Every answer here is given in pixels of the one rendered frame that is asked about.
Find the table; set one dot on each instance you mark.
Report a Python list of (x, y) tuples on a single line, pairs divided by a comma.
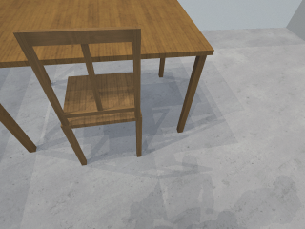
[(167, 31)]

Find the chair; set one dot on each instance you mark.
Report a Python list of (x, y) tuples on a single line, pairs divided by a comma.
[(93, 99)]

